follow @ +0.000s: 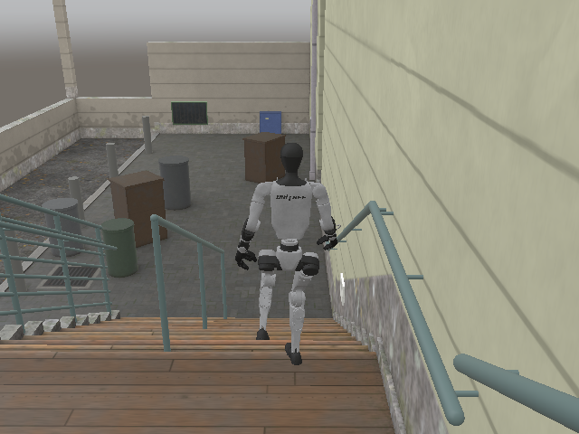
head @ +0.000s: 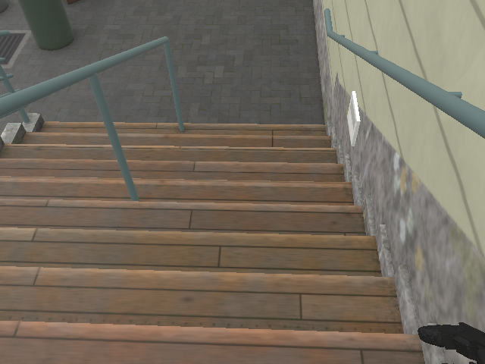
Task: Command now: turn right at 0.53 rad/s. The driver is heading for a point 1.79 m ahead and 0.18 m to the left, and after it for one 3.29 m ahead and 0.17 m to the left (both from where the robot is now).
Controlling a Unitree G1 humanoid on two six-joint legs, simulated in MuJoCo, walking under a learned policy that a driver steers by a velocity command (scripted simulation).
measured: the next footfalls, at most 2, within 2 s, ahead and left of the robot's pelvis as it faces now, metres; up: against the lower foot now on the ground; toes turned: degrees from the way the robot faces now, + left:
left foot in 0.40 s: +0.00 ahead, +0.18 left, +0.00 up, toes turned -6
right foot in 0.70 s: -0.06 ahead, -0.08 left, +0.00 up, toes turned -4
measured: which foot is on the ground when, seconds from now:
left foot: up 0.00-0.38, down 0.40-1.00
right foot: down 0.00-0.42, up 0.44-0.68, down 0.70-1.00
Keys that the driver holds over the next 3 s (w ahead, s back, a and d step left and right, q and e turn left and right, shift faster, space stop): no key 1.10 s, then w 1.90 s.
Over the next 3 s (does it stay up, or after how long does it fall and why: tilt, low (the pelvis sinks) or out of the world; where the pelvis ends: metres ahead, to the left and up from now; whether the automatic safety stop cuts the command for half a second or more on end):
stays up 0.79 -0.05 -0.46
